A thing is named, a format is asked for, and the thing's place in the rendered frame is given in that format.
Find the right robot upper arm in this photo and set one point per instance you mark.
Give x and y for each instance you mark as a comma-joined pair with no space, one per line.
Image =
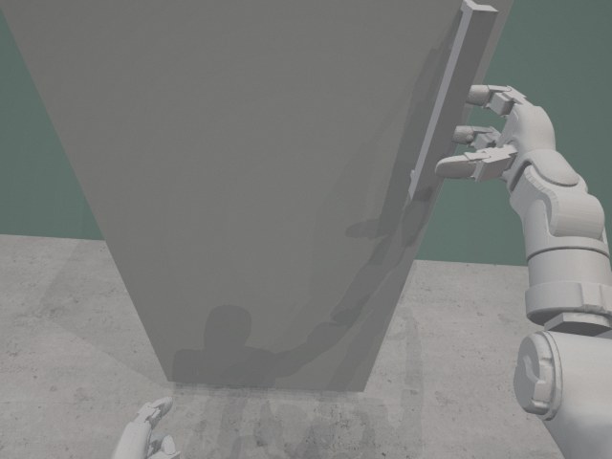
566,381

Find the robot left hand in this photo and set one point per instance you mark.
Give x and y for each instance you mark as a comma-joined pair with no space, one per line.
136,442

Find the right robot forearm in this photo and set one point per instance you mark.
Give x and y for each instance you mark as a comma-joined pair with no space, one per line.
566,246

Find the handle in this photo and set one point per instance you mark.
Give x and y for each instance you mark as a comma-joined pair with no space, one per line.
469,45

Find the robot right hand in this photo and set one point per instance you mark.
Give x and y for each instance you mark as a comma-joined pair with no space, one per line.
527,128

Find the fridge door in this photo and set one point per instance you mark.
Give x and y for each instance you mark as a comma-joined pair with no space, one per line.
248,164

